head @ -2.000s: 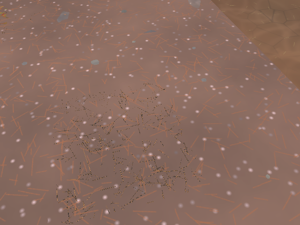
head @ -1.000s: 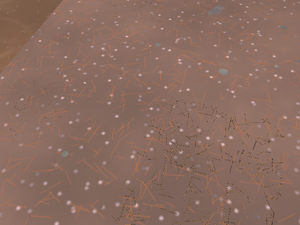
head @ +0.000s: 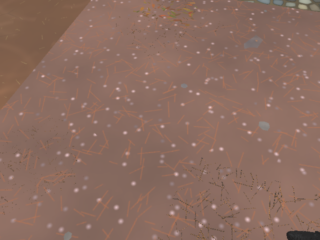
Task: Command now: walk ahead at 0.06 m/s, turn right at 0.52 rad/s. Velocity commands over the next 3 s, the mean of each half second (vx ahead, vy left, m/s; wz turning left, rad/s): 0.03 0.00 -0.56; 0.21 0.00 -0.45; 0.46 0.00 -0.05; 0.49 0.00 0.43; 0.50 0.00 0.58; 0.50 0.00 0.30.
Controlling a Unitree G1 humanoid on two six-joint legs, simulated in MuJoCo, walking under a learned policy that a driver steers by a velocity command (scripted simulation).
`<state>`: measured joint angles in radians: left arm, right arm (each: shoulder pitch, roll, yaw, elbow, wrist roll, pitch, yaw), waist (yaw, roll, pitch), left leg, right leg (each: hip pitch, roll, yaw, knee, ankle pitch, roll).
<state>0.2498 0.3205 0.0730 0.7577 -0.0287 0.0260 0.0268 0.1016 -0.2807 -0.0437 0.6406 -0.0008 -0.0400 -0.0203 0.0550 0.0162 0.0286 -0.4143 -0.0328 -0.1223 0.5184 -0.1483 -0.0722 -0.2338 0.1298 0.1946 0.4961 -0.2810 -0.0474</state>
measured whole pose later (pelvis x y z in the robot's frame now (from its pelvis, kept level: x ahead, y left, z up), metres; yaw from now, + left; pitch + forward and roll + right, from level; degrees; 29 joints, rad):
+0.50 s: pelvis +0.02 -0.03 -0.01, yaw -18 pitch +1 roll +1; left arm 0.19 0.31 0.07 0.63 0.01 0.05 -0.01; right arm 0.13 -0.32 -0.08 0.71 -0.01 0.02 -0.03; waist -0.01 0.04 0.06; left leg -0.42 0.07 0.03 0.87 -0.50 -0.06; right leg -0.32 0.01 0.01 0.60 -0.31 -0.05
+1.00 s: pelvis +0.11 -0.04 +0.00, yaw -31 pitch +1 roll +1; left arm 0.30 0.29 0.04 0.69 -0.02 -0.01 0.01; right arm 0.22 -0.28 -0.06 0.73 0.00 -0.10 0.02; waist 0.01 -0.04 -0.03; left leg -0.24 -0.04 -0.01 0.49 -0.27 0.03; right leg -0.33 0.08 0.15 0.83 -0.48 -0.04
